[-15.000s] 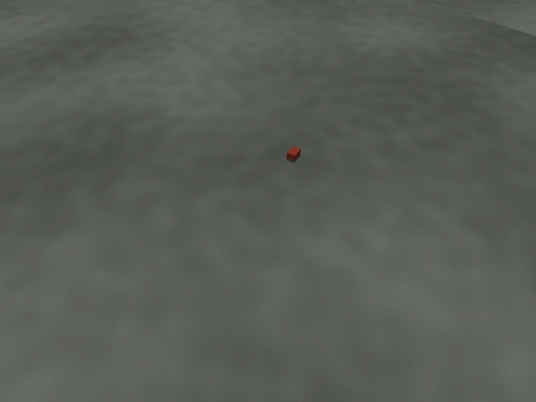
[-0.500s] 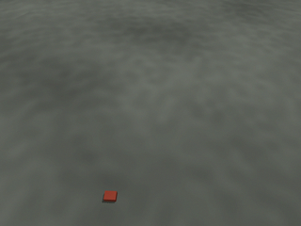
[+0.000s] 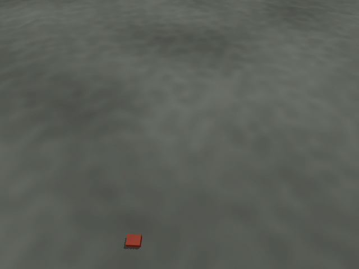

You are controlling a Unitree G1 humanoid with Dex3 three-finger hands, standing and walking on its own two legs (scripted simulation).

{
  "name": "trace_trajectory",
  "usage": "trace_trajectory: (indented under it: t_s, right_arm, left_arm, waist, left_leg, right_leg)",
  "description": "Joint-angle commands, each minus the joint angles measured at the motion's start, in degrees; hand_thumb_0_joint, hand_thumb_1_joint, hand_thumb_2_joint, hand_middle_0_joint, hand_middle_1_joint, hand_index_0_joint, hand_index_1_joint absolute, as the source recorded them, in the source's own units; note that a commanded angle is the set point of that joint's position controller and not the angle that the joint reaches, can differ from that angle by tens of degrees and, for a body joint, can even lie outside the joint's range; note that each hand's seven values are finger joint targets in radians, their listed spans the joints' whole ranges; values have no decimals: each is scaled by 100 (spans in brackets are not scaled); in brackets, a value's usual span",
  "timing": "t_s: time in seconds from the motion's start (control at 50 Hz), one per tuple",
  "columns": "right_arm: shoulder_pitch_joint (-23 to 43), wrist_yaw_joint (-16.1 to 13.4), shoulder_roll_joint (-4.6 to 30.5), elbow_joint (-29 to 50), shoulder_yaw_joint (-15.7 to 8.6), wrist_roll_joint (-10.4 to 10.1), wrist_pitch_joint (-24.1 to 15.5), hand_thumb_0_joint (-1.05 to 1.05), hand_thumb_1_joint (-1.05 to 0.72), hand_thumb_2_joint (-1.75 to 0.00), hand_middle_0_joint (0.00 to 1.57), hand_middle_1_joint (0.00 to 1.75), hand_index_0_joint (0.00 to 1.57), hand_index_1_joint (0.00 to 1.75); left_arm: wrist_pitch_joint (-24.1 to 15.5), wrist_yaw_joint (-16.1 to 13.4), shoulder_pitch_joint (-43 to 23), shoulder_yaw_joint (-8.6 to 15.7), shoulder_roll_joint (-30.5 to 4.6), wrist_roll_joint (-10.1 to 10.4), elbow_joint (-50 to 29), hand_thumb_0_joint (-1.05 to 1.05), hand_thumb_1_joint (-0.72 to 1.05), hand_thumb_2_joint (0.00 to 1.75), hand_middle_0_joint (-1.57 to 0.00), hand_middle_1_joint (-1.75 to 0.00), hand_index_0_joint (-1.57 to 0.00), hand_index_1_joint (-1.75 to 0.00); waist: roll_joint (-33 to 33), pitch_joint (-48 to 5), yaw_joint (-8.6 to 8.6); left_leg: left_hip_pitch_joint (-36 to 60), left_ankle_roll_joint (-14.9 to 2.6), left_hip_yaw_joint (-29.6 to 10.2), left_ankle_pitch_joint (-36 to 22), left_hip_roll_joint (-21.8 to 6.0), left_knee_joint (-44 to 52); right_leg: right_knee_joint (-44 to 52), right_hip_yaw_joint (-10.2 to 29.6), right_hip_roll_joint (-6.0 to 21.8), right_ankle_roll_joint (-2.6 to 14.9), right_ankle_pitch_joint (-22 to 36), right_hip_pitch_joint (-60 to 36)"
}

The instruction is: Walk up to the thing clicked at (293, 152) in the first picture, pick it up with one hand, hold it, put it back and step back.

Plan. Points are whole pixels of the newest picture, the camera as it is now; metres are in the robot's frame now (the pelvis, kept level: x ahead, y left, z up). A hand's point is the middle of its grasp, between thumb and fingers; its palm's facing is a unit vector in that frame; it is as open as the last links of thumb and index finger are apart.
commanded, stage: stand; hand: left
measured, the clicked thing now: (134, 240) +0.39 +0.25 -0.76
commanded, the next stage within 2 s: walk up in 0.54 s
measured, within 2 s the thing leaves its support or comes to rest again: neither
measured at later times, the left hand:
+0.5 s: hand out of the picture +0.08 +0.25 -0.16, palm faces -0.01 -0.94 -0.35, open 7.4 cm
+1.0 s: hand out of the picture +0.05 +0.30 -0.18, palm faces -0.03 -0.93 -0.36, open 7.4 cm
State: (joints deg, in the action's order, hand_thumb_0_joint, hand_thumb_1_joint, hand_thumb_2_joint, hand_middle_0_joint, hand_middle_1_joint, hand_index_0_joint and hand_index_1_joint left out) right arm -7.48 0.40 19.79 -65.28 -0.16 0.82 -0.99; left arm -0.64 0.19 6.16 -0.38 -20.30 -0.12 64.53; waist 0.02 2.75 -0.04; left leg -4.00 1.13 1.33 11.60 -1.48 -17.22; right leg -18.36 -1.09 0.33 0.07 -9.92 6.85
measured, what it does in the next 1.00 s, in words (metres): walks backwards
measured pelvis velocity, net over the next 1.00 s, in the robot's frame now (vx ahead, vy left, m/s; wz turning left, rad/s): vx -0.09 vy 0.04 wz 0.01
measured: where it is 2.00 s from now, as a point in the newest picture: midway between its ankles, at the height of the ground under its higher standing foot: outside the picture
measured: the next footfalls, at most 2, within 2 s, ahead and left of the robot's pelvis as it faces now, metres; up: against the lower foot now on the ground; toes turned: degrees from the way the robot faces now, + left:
right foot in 1.26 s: -0.16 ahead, -0.10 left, +0.00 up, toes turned -1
left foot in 1.62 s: -0.28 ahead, +0.13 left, +0.00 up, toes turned -3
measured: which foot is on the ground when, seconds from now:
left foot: down 0.00-1.00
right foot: down 0.00-0.88, up 0.90-1.00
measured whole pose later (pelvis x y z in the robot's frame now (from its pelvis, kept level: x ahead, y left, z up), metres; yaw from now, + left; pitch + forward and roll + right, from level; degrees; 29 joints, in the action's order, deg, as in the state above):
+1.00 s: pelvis -0.09 +0.04 -0.02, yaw +1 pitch -2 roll -1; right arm -9.4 -0.1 20.2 -55.0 -3.3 2.0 2.1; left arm 5.1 -1.8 0.5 3.2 -23.8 -0.3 51.1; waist -3.9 12.2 1.4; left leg -15.5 -1.1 -1.2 18.5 0.1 -35.5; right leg -65.6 9.7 -6.5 0.3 -30.5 28.5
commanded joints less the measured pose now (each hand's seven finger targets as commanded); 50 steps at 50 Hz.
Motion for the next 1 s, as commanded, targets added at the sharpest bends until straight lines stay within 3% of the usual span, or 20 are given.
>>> trace_trajectory:
  t_s: [0.0, 0.06, 0.5, 0.52, 0.56, 0.62, 0.64, 0.68, 0.7, 0.76, 0.78, 0.8, 0.82, 0.84, 0.86, 0.88, 0.9, 0.94, 0.96, 0.98]
  right_arm:
    - [240, -95, 1239, 354, -198, -27, -99, 0, -90, -90, 20, 30, 20, 30]
    - [242, -99, 1217, 354, -188, -26, -86, 0, -90, -90, 20, 30, 20, 30]
    - [354, -88, 1237, 427, -210, -31, -62, 0, -90, -90, 20, 30, 20, 30]
    - [475, -91, 1532, 463, -340, -83, 48, 0, -90, -90, 20, 30, 20, 30]
    - [350, -104, 1403, 619, -355, -159, 103, 0, -90, -90, 20, 30, 20, 30]
    - [193, -106, 1333, 813, -411, -177, 203, 0, -90, -90, 20, 30, 20, 30]
    - [178, -102, 1351, 886, -445, -169, 246, 0, -90, -90, 20, 30, 20, 30]
    - [-10, -84, 1272, 991, -494, -97, 356, 0, -90, -90, 20, 30, 20, 30]
    - [-227, -68, 1247, 1025, -511, -80, 397, 0, -90, -90, 20, 30, 20, 30]
    - [-414, -43, 1309, 1154, -579, -112, 364, 0, -90, -90, 20, 30, 20, 30]
    - [-584, -51, 1297, 1158, -611, -65, 338, 0, -90, -90, 20, 30, 20, 30]
    - [-758, -64, 1273, 1077, -620, -28, 291, 0, -90, -90, 20, 30, 20, 30]
    - [-744, -77, 1338, 1091, -649, 40, 256, 0, -90, -90, 20, 30, 20, 30]
    - [-517, -93, 1812, 1237, -763, 178, 206, 0, -90, -90, 20, 30, 20, 30]
    - [-210, -84, 2177, 1424, -822, 174, 174, 0, -90, -90, 20, 30, 20, 30]
    - [-233, -92, 2427, 1547, -884, 118, 176, 0, -90, -90, 20, 30, 20, 30]
    - [-26, -136, 2202, 1598, -846, 101, 158, 0, -90, -90, 20, 30, 20, 30]
    - [455, -227, 1824, 1703, -726, 137, 128, 0, -90, -90, 20, 30, 20, 30]
    - [347, -261, 1726, 1742, -697, 117, 113, 0, -90, -90, 20, 30, 20, 30]
    - [134, -281, 1663, 1721, -702, 103, 111, 0, -90, -90, 20, 30, 20, 30]
  left_arm:
    - [-134, -69, -206, 236, -1209, -8, -329, 0, 90, 90, -20, -30, -20, -30]
    - [-138, -71, -180, 237, -1227, -25, -302, 0, 90, 90, -20, -30, -20, -30]
    - [-149, -94, -193, 266, -1243, -35, -323, 0, 90, 90, -20, -30, -20, -30]
    - [-58, -115, -309, 506, -1549, 61, -470, 0, 90, 90, -20, -30, -20, -30]
    - [2, -153, -79, 544, -1525, 106, -592, 0, 90, 90, -20, -30, -20, -30]
    - [96, -148, -252, 623, -1624, 77, -931, 0, 90, 90, -20, -30, -20, -30]
    - [125, -149, -348, 627, -1681, 35, -1042, 0, 90, 90, -20, -30, -20, -30]
    - [168, -165, -547, 645, -1732, -89, -1276, 0, 90, 90, -20, -30, -20, -30]
    - [179, -162, -679, 656, -1743, -130, -1389, 0, 90, 90, -20, -30, -20, -30]
    - [220, -164, -832, 609, -1606, -190, -1630, 0, 90, 90, -20, -30, -20, -30]
    - [253, -171, -871, 600, -1645, -184, -1700, 0, 90, 90, -20, -30, -20, -30]
    - [309, -155, -901, 592, -1588, -124, -1734, 0, 90, 90, -20, -30, -20, -30]
    - [369, -138, -801, 563, -1465, -75, -1775, 0, 90, 90, -20, -30, -20, -30]
    - [410, -144, -541, 519, -1144, -15, -1858, 0, 90, 90, -20, -30, -20, -30]
    - [464, -184, -386, 548, -1119, -34, -1833, 0, 90, 90, -20, -30, -20, -30]
    - [484, -251, -470, 604, -1273, -107, -1823, 0, 90, 90, -20, -30, -20, -30]
    - [496, -269, -613, 661, -1373, -118, -1758, 0, 90, 90, -20, -30, -20, -30]
    - [486, -260, -152, 632, -1339, -7, -1603, 0, 90, 90, -20, -30, -20, -30]
    - [476, -241, 1, 654, -1361, -7, -1640, 0, 90, 90, -20, -30, -20, -30]
    - [459, -218, -21, 693, -1368, -47, -1673, 0, 90, 90, -20, -30, -20, -30]
  waist:
    - [57, -543, 1]
    - [-10, -460, 13]
    - [19, -499, 22]
    - [-61, 269, -20]
    - [-132, -360, -17]
    - [-396, -845, 10]
    - [-553, -840, 1]
    - [-1076, -605, 9]
    - [-1087, -489, 106]
    - [-1012, -471, 175]
    - [-1006, -571, 259]
    - [-786, -576, 322]
    - [-297, -460, 290]
    - [873, -488, 115]
    - [1091, -506, 15]
    - [1277, -627, 289]
    - [840, -456, 231]
    - [707, -288, -161]
    - [855, -321, -204]
    - [862, -434, -87]
  left_leg:
    - [-13, -166, -490, -1452, -700, 217]
    - [41, -170, -487, -1236, -703, 255]
    - [99, -183, -458, -1069, -680, 249]
    - [-396, -290, -500, -2025, -577, -338]
    - [-179, -333, -315, -2442, -494, -929]
    - [-343, -300, -182, -1543, -134, -1701]
    - [-457, -302, -153, -784, 44, -2180]
    - [-902, -358, -327, 1916, 302, -3430]
    - [-829, -404, -592, 2214, 167, -3667]
    - [-1010, -338, -445, 1720, 209, -3167]
    - [-934, -323, -388, 1285, 152, -2413]
    - [-778, -279, -184, 605, 190, -1529]
    - [-704, -305, -372, -400, 26, -737]
    - [-455, -596, -1864, -2000, -1014, -256]
    - [-593, -1146, -2465, -3180, -1711, -304]
    - [-1047, -1643, -3035, -2940, -2171, -157]
    - [-1066, -1622, -2742, -2768, -2024, -248]
    - [-688, -1286, -1610, -2977, -1314, -764]
    - [-375, -1271, -1492, -3069, -1250, -912]
    - [-43, -1397, -1600, -3266, -1346, -986]
  right_leg:
    - [112, 589, 748, 148, 1572, -368]
    - [186, 599, 738, 114, 1321, -248]
    - [279, 594, 740, 138, 1251, -254]
    - [-204, 645, 703, 162, 2471, 171]
    - [-492, 559, 782, 346, 3162, -25]
    - [-495, 1007, 1244, 843, 3041, 41]
    - [-460, 1227, 1488, 1044, 2991, 193]
    - [-323, 1650, 2075, 1530, 2822, 676]
    - [-418, 1550, 2116, 1586, 2613, 1053]
    - [-887, 1199, 1670, 1266, 2371, 980]
    - [-1160, 1141, 1565, 1074, 2149, 822]
    - [-1520, 967, 1336, 885, 1731, 803]
    - [-2029, 765, 944, 636, 1103, 912]
    - [-3028, 432, 28, 286, -92, 1504]
    - [-3964, 683, -641, 113, -2539, 1829]
    - [-4678, 1234, -736, 87, -3048, 1660]
    - [-5146, 1505, -674, 104, -2772, 1772]
    - [-5585, 1499, -697, 48, -2091, 2265]
    - [-5567, 1390, -649, 10, -1923, 2374]
    - [-5458, 1281, -581, -83, -1996, 2316]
